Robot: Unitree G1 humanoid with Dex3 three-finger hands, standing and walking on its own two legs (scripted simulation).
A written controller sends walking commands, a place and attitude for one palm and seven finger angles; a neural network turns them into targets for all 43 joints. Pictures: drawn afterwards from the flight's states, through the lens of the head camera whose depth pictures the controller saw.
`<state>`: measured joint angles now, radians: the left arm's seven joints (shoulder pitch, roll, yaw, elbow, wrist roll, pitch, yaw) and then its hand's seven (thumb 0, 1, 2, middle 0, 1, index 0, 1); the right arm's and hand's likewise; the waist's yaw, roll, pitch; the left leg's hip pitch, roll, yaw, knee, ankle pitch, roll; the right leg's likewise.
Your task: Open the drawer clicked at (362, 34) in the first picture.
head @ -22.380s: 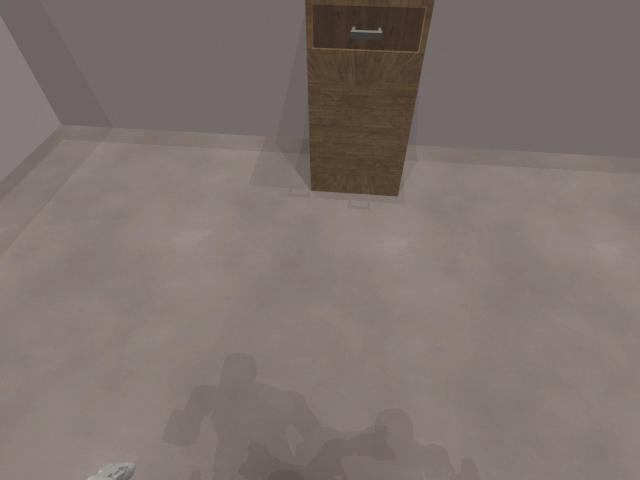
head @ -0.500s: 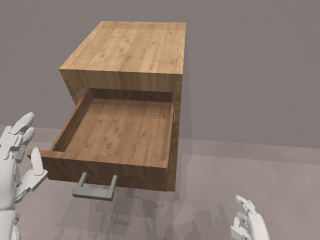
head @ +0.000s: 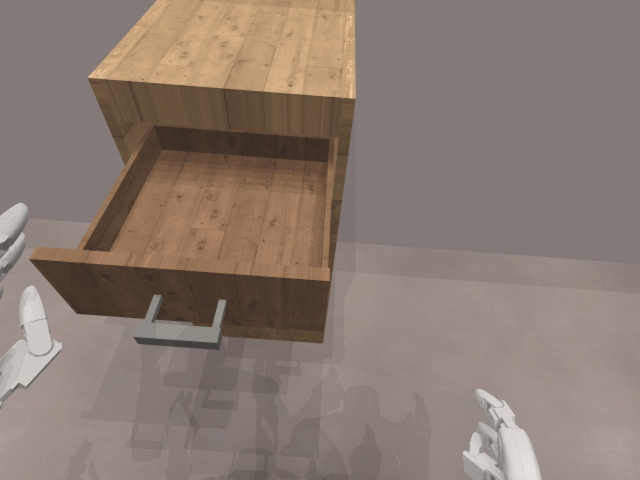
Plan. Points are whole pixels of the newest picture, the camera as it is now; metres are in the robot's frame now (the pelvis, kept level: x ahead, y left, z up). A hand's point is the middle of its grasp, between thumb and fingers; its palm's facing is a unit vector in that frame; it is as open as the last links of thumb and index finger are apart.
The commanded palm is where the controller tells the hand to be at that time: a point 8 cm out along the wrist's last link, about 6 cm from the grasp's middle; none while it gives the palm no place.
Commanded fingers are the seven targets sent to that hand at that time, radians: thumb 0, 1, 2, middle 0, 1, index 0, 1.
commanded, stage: step back with the hand held close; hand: left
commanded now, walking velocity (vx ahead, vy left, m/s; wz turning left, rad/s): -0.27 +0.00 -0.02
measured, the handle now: (184, 320) +0.31 +0.20 +0.00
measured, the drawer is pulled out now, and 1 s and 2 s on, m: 0.30 0.30 0.30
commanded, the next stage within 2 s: stop stepping back and stand still in 0.58 s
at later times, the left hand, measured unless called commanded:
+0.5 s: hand (50, 463) +0.11 +0.19 +0.18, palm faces +0.31 -0.84 -0.45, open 7.4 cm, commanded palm +0.04 +0.25 +0.19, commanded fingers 0.00 0.90 0.90 -0.20 -0.30 -0.20 -0.30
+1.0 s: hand out of the picture -0.03 +0.21 +0.18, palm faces +0.37 -0.82 -0.43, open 7.4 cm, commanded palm -0.08 +0.25 +0.19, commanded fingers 0.00 0.90 0.90 -0.20 -0.30 -0.20 -0.30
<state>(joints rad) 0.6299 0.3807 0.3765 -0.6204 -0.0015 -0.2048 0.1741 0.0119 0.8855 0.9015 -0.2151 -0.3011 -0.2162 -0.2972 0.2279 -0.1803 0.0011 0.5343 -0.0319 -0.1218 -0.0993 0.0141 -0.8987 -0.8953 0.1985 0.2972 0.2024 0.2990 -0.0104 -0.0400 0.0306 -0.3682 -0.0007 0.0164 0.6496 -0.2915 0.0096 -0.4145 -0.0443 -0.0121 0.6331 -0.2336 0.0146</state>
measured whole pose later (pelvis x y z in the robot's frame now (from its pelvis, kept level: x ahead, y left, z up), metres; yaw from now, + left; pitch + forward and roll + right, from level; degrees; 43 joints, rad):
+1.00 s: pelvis -0.22 -0.03 +0.01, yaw -1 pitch -1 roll +1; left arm 0.61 0.36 0.35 -0.58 -0.02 -0.19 0.15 0.01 0.88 0.90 -0.21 -0.30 -0.22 -0.30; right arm 0.23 -0.19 0.01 0.66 0.01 -0.09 -0.06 0.01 -0.90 -0.90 0.20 0.30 0.20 0.30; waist 0.00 -0.04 0.00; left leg -0.41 -0.01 0.03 0.89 -0.41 0.01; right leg -0.35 0.00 -0.04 0.55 -0.18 -0.05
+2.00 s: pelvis -0.26 -0.02 +0.02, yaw +1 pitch -2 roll -1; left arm 0.32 0.19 0.01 1.00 0.02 0.04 0.01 -0.01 1.00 0.90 -0.21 -0.30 -0.21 -0.29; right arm 0.27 -0.18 0.01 1.01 -0.01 0.02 -0.02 0.00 -0.94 -0.89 0.20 0.30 0.20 0.30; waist 0.00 -0.01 0.08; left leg -0.25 0.00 0.04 0.48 -0.20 0.02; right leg -0.18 0.00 -0.04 0.46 -0.25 0.00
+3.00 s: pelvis -0.25 -0.03 +0.02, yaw +0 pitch -2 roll +0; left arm 0.22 0.19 0.01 1.15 0.02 -0.01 0.02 0.00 0.91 0.90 -0.20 -0.30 -0.20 -0.29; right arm 0.22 -0.18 -0.01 1.14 -0.01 0.01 -0.03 0.00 -0.90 -0.90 0.20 0.30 0.20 0.30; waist -0.01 0.02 0.09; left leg -0.18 0.00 0.05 0.36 -0.16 0.01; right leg -0.12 0.00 -0.03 0.37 -0.22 -0.01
